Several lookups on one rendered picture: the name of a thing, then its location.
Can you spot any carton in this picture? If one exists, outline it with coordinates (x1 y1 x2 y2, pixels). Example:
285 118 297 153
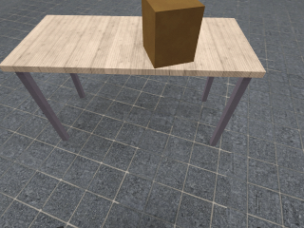
142 0 205 68

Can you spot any table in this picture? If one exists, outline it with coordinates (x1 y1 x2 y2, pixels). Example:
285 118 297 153
0 14 266 146

